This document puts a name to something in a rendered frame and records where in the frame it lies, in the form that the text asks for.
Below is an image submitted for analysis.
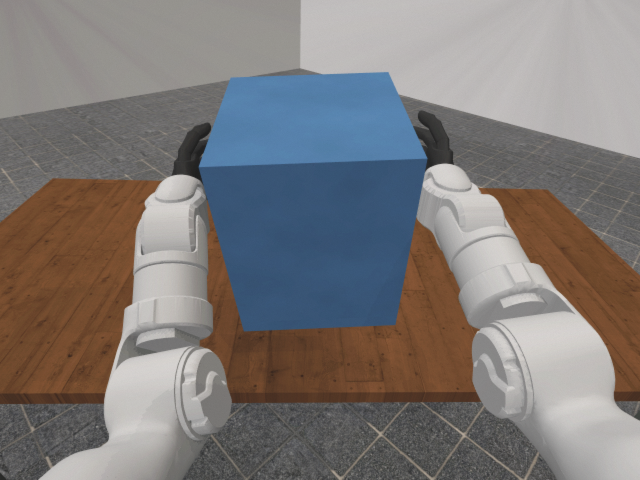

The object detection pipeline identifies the carton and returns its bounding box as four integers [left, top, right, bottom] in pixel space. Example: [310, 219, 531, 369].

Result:
[199, 72, 428, 331]

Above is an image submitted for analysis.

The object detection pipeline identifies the table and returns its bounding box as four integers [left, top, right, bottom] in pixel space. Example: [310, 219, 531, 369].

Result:
[0, 178, 640, 480]

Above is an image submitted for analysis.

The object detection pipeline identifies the left robot forearm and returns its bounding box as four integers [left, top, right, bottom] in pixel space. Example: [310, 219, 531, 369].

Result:
[104, 175, 213, 431]

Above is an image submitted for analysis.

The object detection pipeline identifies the right robot forearm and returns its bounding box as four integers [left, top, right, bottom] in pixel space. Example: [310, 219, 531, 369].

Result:
[416, 164, 615, 390]

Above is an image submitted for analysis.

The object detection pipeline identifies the robot left upper arm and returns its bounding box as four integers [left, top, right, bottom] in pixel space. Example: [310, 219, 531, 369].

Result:
[38, 346, 232, 480]

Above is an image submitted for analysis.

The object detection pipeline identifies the robot left hand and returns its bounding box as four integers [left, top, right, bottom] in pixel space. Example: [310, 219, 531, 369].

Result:
[172, 123, 211, 198]

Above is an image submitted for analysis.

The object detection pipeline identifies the robot right upper arm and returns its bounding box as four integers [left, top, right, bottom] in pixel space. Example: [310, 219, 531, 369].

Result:
[472, 311, 640, 480]

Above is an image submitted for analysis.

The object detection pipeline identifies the robot right hand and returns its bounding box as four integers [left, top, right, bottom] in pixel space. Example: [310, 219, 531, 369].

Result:
[413, 110, 454, 172]

